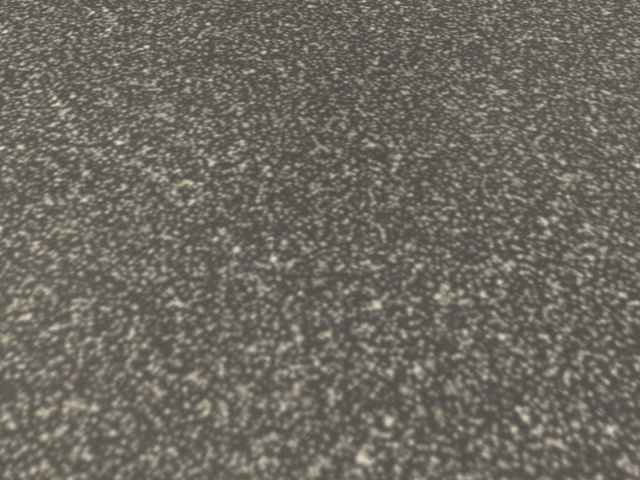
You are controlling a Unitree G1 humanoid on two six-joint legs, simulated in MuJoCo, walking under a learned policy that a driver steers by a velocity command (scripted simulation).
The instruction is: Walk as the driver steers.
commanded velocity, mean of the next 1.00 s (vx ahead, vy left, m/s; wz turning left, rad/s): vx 0.50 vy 0.00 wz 0.27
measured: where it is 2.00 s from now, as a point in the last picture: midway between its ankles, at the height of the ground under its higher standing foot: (286, 263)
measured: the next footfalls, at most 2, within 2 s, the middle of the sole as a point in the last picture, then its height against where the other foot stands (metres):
right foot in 0.34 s outside the picture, level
left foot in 0.86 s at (252, 439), level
